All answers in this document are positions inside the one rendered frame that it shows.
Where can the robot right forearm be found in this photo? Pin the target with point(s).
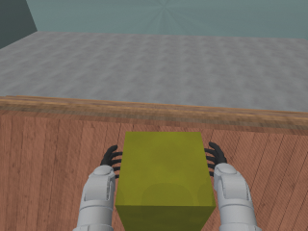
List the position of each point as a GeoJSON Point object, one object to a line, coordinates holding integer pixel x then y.
{"type": "Point", "coordinates": [235, 204]}

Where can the left robot hand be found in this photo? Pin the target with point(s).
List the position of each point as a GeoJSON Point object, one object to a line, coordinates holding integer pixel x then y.
{"type": "Point", "coordinates": [107, 158]}

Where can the robot left forearm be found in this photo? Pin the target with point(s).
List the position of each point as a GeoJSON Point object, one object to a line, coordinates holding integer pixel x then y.
{"type": "Point", "coordinates": [97, 201]}

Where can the carton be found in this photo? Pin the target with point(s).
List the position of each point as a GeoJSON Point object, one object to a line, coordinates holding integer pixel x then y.
{"type": "Point", "coordinates": [164, 183]}

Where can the right robot hand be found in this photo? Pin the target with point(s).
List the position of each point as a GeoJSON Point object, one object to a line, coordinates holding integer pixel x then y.
{"type": "Point", "coordinates": [218, 159]}

